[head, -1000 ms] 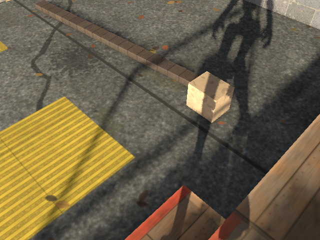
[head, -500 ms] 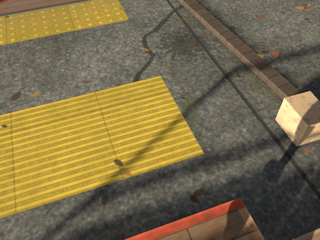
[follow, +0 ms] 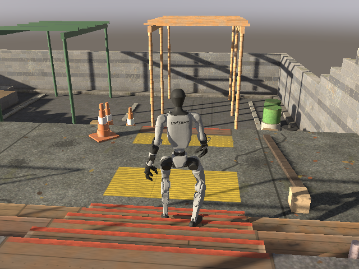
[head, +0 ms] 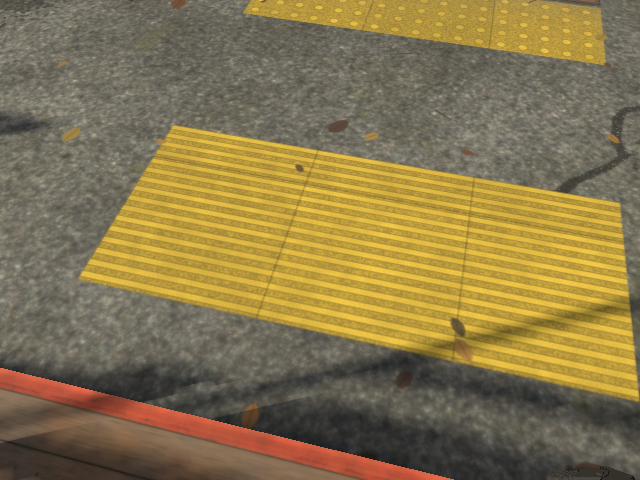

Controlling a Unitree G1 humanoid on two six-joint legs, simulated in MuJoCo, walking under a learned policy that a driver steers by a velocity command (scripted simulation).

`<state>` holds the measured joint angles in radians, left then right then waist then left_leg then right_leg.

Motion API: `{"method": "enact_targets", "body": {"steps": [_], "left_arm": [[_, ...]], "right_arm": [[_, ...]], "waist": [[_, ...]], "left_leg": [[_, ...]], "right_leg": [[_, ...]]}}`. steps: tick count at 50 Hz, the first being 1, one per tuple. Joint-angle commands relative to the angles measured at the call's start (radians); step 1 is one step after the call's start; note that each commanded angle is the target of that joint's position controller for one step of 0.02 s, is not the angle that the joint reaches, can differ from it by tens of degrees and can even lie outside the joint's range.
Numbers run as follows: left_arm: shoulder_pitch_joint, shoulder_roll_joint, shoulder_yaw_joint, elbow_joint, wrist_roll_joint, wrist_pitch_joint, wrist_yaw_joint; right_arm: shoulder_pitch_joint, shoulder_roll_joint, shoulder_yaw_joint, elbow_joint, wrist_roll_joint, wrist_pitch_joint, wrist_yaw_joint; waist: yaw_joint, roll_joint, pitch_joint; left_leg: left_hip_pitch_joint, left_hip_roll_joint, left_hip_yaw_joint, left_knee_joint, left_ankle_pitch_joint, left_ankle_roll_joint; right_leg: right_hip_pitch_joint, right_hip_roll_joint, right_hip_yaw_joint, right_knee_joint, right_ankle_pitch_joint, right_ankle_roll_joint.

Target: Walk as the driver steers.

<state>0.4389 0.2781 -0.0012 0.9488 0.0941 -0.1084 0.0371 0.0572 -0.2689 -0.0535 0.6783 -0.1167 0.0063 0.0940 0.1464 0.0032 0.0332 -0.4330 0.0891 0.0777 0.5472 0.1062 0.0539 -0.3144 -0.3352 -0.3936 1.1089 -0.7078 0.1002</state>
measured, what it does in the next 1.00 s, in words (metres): goes down, turning right: left foot 0.14 m lower, then right foot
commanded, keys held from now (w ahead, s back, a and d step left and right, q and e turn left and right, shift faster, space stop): shift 0.02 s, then e+shift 0.88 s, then shift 0.10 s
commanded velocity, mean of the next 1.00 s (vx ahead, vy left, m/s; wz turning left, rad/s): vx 0.00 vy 0.00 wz -0.58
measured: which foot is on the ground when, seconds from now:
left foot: up 0.00-0.04, down 0.06-0.66, up 0.68-1.00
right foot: down 0.00-0.06, up 0.08-0.64, down 0.66-1.00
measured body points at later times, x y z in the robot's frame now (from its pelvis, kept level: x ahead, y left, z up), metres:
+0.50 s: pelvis +0.07 +0.04 -0.06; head +0.08 +0.02 +0.39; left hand +0.24 +0.22 -0.18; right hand +0.06 -0.20 -0.20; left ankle +0.09 +0.15 -0.80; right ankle +0.15 -0.12 -0.71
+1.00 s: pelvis +0.14 -0.07 -0.07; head +0.14 -0.10 +0.38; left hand +0.37 +0.09 -0.17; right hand +0.12 -0.38 -0.16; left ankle +0.23 +0.05 -0.67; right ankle +0.09 -0.14 -0.80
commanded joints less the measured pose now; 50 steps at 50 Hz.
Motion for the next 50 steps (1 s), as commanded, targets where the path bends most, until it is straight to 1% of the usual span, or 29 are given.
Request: {"method": "enact_targets", "body": {"steps": [1, 2, 3, 4, 5, 6, 7, 8, 9, 10, 11, 12, 13, 16, 19, 26, 31, 32, 33, 34, 35, 36, 37, 38, 39, 43, 45, 48, 50], "left_arm": [[-0.107, 0.172, 0.052, -0.009, 0.005, 0.037, -0.018], [-0.115, 0.152, 0.049, 0.016, 0.024, 0.055, -0.039], [-0.034, 0.069, 0.03, 0.06, 0.048, 0.069, -0.084], [0.048, 0.004, 0.029, 0.035, 0.002, 0.06, -0.121], [-0.069, 0.049, 0.035, -0.06, -0.05, 0.028, -0.143], [-0.128, 0.034, 0.021, -0.032, -0.088, 0.007, -0.12], [-0.084, 0.028, 0.005, 0.021, -0.084, -0.003, -0.112], [0.001, 0.062, 0.025, 0.052, -0.072, -0.008, -0.103], [0.049, 0.048, 0.028, 0.016, -0.074, -0.014, -0.087], [0.064, -0.013, -0.001, 0.018, -0.07, 0.001, -0.09], [0.032, -0.025, -0.017, -0.009, -0.069, 0.015, -0.091], [-0.008, 0.045, 0.006, -0.053, -0.061, 0.026, -0.082], [-0.046, 0.068, 0.014, -0.086, -0.042, 0.037, -0.073], [-0.092, -0.009, -0.005, -0.147, -0.016, 0.066, -0.052], [-0.112, -0.064, -0.022, -0.19, -0.01, 0.099, -0.078], [-0.224, -0.055, 0.001, -0.309, -0.022, 0.11, -0.157], [-0.284, -0.017, 0.055, -0.344, -0.044, 0.081, -0.148], [-0.214, 0.012, 0.084, -0.312, -0.051, 0.062, -0.146], [-0.092, 0.1, 0.134, -0.272, -0.048, 0.04, -0.131], [0.134, 0.267, 0.173, -0.25, -0.023, 0.02, -0.092], [0.238, 0.275, 0.173, -0.246, 0.024, 0.002, -0.102], [0.26, 0.213, 0.164, -0.2, 0.032, -0.019, -0.115], [0.145, 0.186, 0.157, -0.215, -0.01, -0.027, -0.122], [0.013, 0.153, 0.148, -0.242, -0.058, -0.018, -0.126], [-0.078, 0.146, 0.14, -0.276, -0.079, -0.002, -0.136], [-0.248, 0.137, 0.109, -0.291, -0.038, 0.004, -0.122], [-0.231, 0.134, 0.103, -0.268, -0.019, -0.013, -0.1], [-0.099, 0.097, 0.089, -0.221, -0.018, -0.028, -0.079], [0.001, 0.084, 0.078, -0.207, -0.045, -0.029, -0.075]], "right_arm": [[0.077, -0.085, -0.047, 0.01, 0.037, -0.032, -0.028], [0.215, -0.152, -0.085, 0.063, 0.061, -0.045, -0.039], [0.332, -0.233, -0.118, 0.12, 0.057, -0.048, -0.042], [0.494, -0.338, -0.134, 0.137, 0.042, -0.05, -0.047], [0.539, -0.266, -0.102, 0.138, 0.073, -0.06, -0.021], [0.415, -0.175, -0.073, 0.145, 0.115, -0.064, -0.002], [0.378, -0.132, -0.05, 0.155, 0.103, -0.061, 0.008], [0.374, -0.102, -0.025, 0.143, 0.065, -0.064, 0.007], [0.283, -0.075, 0.003, 0.13, 0.074, -0.081, 0.01], [0.161, -0.022, 0.03, 0.094, 0.098, -0.091, 0.011], [0.132, -0.026, 0.033, 0.083, 0.095, -0.092, -0.001], [0.188, -0.147, -0.01, 0.082, 0.075, -0.097, -0.044], [0.259, -0.159, -0.015, 0.108, 0.055, -0.098, -0.067], [0.335, -0.06, -0.003, 0.123, 0.063, -0.099, -0.13], [0.298, -0.041, -0.006, 0.096, 0.035, -0.098, -0.149], [0.279, -0.081, -0.044, 0.095, 0.015, -0.131, -0.199], [0.297, -0.116, -0.077, 0.117, 0.007, -0.109, -0.203], [0.273, -0.103, -0.072, 0.111, 0.015, -0.109, -0.199], [0.293, -0.053, -0.061, 0.107, 0.012, -0.113, -0.192], [0.277, 0.102, -0.017, -0.025, -0.002, -0.128, -0.187], [0.135, 0.091, 0.0, -0.127, 0.048, -0.146, -0.178], [-0.045, 0.053, -0.006, -0.164, 0.103, -0.148, -0.183], [0.003, -0.027, -0.031, -0.133, 0.106, -0.159, -0.192], [0.114, -0.111, -0.058, -0.082, 0.077, -0.155, -0.193], [0.163, -0.115, -0.058, -0.067, 0.066, -0.145, -0.19], [0.253, -0.027, -0.013, -0.066, 0.063, -0.083, -0.11], [0.262, -0.053, -0.005, -0.1, 0.066, -0.071, -0.087], [0.187, -0.067, 0.019, -0.16, 0.058, -0.046, -0.091], [0.108, -0.046, 0.038, -0.19, 0.056, -0.025, -0.105]], "waist": [[-0.12, -0.016, 0.031], [-0.201, 0.077, -0.045], [-0.218, 0.155, -0.148], [-0.201, 0.218, -0.318], [-0.259, 0.319, -0.266], [-0.225, 0.24, -0.083], [-0.204, 0.178, -0.093], [-0.158, 0.088, -0.125], [-0.055, 0.103, -0.071], [-0.033, 0.116, -0.053], [-0.058, 0.064, -0.042], [-0.104, -0.026, -0.044], [-0.129, -0.035, -0.011], [-0.16, 0.014, -0.03], [-0.153, 0.004, -0.031], [-0.214, 0.058, 0.006], [-0.242, 0.118, -0.02], [-0.19, 0.073, -0.051], [-0.13, -0.035, -0.158], [-0.109, -0.249, -0.441], [-0.043, -0.05, -0.463], [0.026, -0.059, -0.152], [-0.047, -0.105, -0.086], [-0.132, -0.171, -0.074], [-0.181, -0.194, -0.059], [-0.266, -0.06, -0.09], [-0.253, -0.069, -0.098], [-0.159, -0.06, -0.141], [-0.093, -0.091, -0.151]], "left_leg": [[0.153, -0.035, 0.022, -0.258, 0.112, 0.04], [0.428, -0.072, 0.025, -0.326, 0.158, 0.057], [0.742, -0.041, -0.039, -0.144, 0.254, 0.085], [0.898, 0.09, -0.195, 0.074, 0.708, 0.134], [0.786, 0.261, -0.499, -0.206, 0.113, 0.17], [0.702, 0.241, -0.385, -0.188, -0.081, 0.112], [0.589, 0.186, -0.267, -0.153, -0.055, 0.067], [0.424, 0.209, -0.186, -0.081, 0.315, 0.099], [0.198, 0.263, -0.206, -0.121, 0.244, 0.126], [0.086, 0.3, -0.256, -0.182, 0.041, 0.176], [0.031, 0.319, -0.307, -0.242, -0.205, 0.211], [0.088, 0.321, -0.283, -0.287, -0.309, 0.258], [0.112, 0.366, -0.338, -0.312, -0.306, 0.303], [0.305, 0.378, -0.3, -0.359, -0.329, 0.304], [0.24, 0.337, -0.152, -0.355, -0.318, 0.256], [0.239, 0.322, 0.078, -0.382, -0.471, 0.137], [0.449, 0.397, 0.124, -0.277, -0.405, 0.078], [0.363, 0.373, 0.168, -0.179, -0.39, 0.032], [0.242, 0.261, 0.257, 0.075, -0.455, -0.066], [-0.103, 0.066, 0.286, 0.499, -0.932, -0.172], [-0.352, -0.051, -0.041, 0.497, -0.954, -0.162], [-0.53, -0.074, -0.134, 0.53, -0.878, -0.134], [-0.534, -0.034, -0.152, 0.602, -0.8, -0.12], [-0.452, -0.009, -0.144, 0.671, -0.719, -0.116], [-0.35, -0.017, -0.149, 0.7, -0.656, -0.115], [-0.126, -0.111, -0.118, 0.857, -0.351, -0.091], [-0.124, -0.114, -0.127, 0.917, -0.332, -0.094], [-0.331, -0.089, -0.171, 0.913, -0.402, -0.131], [-0.468, -0.079, -0.165, 0.848, -0.485, -0.167]], "right_leg": [[0.019, -0.144, 0.316, -0.246, 0.034, -0.12], [-0.097, -0.033, 0.234, 0.003, 0.045, -0.089], [-0.353, 0.088, 0.189, 0.258, -0.059, -0.069], [-0.484, 0.171, 0.208, 0.514, -0.087, -0.055], [-0.665, 0.212, 0.27, 0.491, -0.04, -0.032], [-0.783, 0.164, 0.297, 0.574, 0.001, -0.035], [-0.711, 0.158, 0.335, 0.669, -0.023, -0.054], [-0.568, 0.135, 0.442, 0.667, 0.063, -0.054], [-0.524, 0.142, 0.487, 0.5, 0.313, -0.051], [-0.479, 0.154, 0.525, 0.483, 0.373, -0.019], [-0.518, 0.176, 0.534, 0.496, 0.366, 0.004], [-0.572, 0.189, 0.542, 0.345, 0.485, 0.005], [-0.634, 0.184, 0.56, 0.29, 0.57, -0.002], [-0.733, 0.173, 0.534, 0.056, 0.624, -0.029], [-0.662, 0.173, 0.467, 0.095, 0.599, -0.038], [-0.423, 0.19, 0.306, -0.137, 0.49, -0.073], [-0.241, 0.269, 0.233, -0.566, 0.542, -0.149], [-0.029, 0.306, 0.231, -0.665, 0.719, -0.187], [0.268, 0.316, 0.296, -0.719, 0.855, -0.221], [0.766, 0.027, 0.708, -0.598, 1.422, -0.458], [0.847, -0.096, 0.98, -0.635, 1.197, -0.513], [0.645, -0.07, 0.952, -0.674, 1.1, -0.438], [0.474, -0.03, 0.842, -0.68, 1.034, -0.414], [0.299, 0.019, 0.747, -0.692, 0.997, -0.419], [0.101, 0.055, 0.703, -0.734, 0.942, -0.425], [-0.274, 0.179, 0.66, -0.764, 0.722, -0.38], [-0.267, 0.19, 0.687, -0.715, 0.8, -0.369], [0.006, 0.123, 0.77, -0.54, 0.971, -0.383], [0.155, 0.109, 0.85, -0.476, 0.996, -0.394]]}}
Velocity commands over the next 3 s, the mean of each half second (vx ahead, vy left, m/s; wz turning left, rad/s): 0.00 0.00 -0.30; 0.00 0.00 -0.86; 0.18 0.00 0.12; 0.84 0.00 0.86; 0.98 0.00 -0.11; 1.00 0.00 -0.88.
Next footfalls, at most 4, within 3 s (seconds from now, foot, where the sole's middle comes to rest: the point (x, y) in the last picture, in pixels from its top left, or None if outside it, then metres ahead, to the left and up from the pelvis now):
0.06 left None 0.13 0.16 -0.83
0.66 right None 0.13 -0.17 -0.83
1.24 left None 0.26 0.07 -0.83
1.58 right None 0.24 -0.19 -0.83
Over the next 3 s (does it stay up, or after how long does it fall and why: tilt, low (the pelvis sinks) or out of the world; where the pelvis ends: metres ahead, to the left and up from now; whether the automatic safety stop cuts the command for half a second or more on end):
stays up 1.35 -0.30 -0.34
